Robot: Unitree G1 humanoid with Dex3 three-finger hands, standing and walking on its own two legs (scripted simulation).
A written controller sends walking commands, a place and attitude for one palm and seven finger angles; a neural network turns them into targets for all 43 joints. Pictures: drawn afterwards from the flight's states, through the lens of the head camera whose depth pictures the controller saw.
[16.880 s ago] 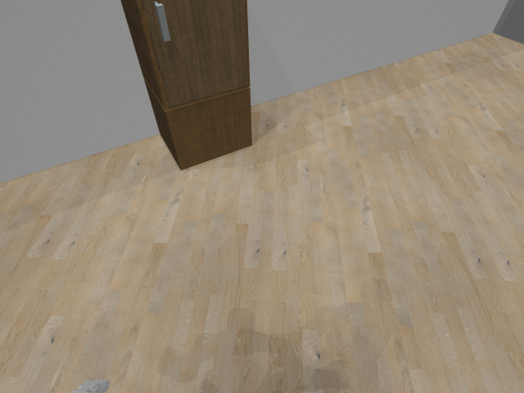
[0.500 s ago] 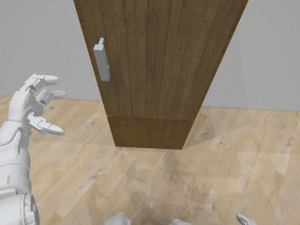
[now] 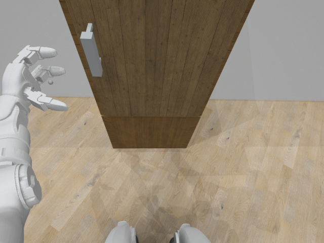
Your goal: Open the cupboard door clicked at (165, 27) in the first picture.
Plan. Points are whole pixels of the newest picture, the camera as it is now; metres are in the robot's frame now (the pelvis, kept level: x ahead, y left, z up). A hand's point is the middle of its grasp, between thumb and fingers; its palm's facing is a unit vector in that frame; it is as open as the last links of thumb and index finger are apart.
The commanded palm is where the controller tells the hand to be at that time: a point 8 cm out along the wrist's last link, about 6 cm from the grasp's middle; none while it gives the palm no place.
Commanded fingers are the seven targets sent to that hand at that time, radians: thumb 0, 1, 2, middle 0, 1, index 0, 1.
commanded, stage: move the hooked fingers beside the handle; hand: left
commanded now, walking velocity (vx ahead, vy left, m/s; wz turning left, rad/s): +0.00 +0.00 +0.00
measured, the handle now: (93, 50) +0.59 +0.16 +0.08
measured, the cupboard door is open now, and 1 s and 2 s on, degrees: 0 0 0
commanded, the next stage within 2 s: slide the fingers in behind the handle in 1.26 s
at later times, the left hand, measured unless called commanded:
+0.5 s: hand (63, 56) +0.55 +0.23 +0.10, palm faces -0.02 -1.00 +0.01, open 14.0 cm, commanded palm +0.55 +0.27 +0.09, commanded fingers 0.00 -0.50 0.30 -0.30 -1.20 -0.30 -1.20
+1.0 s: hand (65, 58) +0.56 +0.23 +0.09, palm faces -0.02 -1.00 +0.01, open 13.9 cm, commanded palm +0.54 +0.27 +0.08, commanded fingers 0.00 -0.50 0.30 -0.30 -1.20 -0.30 -1.20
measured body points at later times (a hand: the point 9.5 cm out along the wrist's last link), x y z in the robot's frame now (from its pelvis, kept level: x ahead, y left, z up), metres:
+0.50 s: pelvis +0.00 +0.00 -0.01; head +0.16 +0.03 +0.41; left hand +0.55 +0.28 +0.10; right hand -0.04 -0.27 -0.10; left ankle +0.03 +0.09 -0.69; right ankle +0.00 -0.12 -0.69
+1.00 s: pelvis +0.03 +0.01 -0.01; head +0.17 +0.04 +0.42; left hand +0.55 +0.28 +0.09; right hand -0.01 -0.26 -0.10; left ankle +0.03 +0.10 -0.69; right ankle +0.00 -0.12 -0.69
